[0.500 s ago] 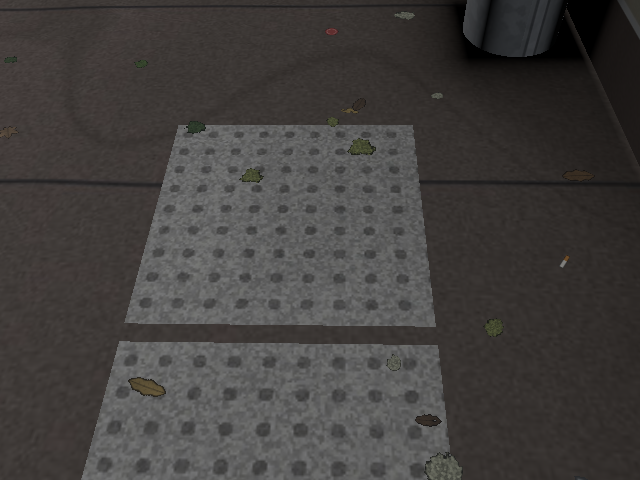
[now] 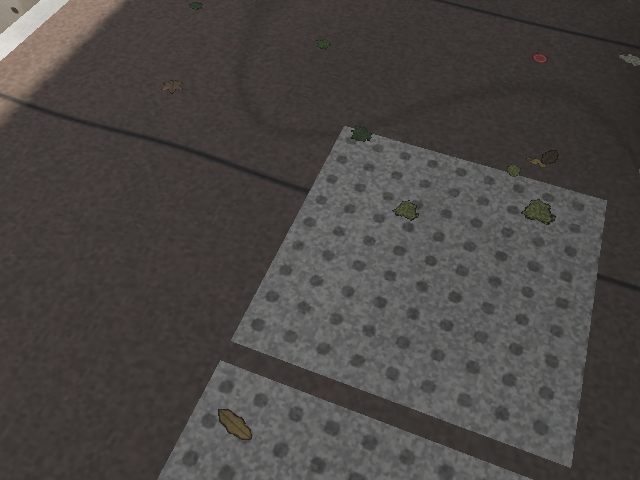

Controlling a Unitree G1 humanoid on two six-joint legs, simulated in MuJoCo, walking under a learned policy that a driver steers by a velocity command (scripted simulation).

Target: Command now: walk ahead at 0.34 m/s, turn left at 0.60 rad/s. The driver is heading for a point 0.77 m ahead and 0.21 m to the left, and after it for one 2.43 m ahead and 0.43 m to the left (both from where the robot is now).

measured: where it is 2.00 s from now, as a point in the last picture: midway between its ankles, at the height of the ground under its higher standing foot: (295, 288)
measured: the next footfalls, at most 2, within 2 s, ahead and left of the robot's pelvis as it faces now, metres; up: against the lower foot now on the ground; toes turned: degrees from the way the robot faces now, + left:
right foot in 0.32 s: +0.31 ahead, -0.13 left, +0.00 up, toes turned +8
left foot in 0.72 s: +0.30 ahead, +0.13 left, +0.00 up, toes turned +6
